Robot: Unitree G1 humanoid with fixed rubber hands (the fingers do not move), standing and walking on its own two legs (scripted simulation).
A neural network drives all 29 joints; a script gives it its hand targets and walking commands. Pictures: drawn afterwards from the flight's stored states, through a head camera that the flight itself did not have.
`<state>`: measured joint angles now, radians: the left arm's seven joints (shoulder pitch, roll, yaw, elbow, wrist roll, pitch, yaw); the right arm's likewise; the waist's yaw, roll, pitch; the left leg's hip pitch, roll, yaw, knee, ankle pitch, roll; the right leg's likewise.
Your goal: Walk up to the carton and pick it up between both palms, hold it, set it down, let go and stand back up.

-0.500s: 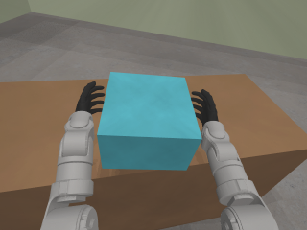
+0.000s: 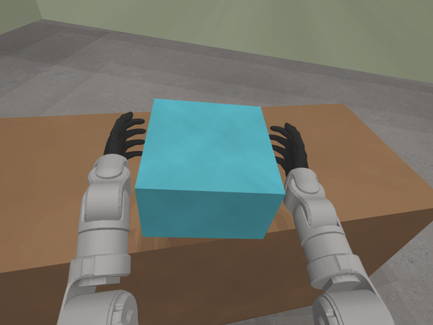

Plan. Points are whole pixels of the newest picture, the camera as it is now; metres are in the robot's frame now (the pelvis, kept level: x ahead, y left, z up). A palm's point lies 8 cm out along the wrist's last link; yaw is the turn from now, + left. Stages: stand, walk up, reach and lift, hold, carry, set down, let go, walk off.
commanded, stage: reach and lift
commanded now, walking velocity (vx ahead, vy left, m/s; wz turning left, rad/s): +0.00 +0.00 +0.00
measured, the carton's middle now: (206, 166) +0.40 +0.00 +0.10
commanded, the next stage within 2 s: hold in 0.10 s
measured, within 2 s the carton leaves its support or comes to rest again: neither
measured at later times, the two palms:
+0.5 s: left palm (104, 155) +0.35 +0.17 +0.17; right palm (291, 161) +0.35 -0.15 +0.16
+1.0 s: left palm (107, 156) +0.35 +0.16 +0.17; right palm (295, 160) +0.35 -0.16 +0.17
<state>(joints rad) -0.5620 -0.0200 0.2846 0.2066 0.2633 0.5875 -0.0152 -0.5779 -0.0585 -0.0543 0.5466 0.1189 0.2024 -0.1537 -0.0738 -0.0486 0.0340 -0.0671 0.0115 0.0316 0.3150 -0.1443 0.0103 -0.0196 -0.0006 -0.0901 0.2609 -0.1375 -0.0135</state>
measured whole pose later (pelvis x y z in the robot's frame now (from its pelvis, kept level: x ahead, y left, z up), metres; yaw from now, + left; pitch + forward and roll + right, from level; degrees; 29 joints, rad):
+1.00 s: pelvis +0.00 +0.00 +0.00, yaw +0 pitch -8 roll -1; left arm -0.55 -0.03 0.32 0.09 0.30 0.70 -0.06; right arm -0.60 -0.06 -0.02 0.49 0.14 0.29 -0.18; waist -0.08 -0.05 0.04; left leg -0.02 0.01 0.02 0.30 -0.13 0.01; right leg 0.02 0.00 -0.09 0.25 -0.13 -0.02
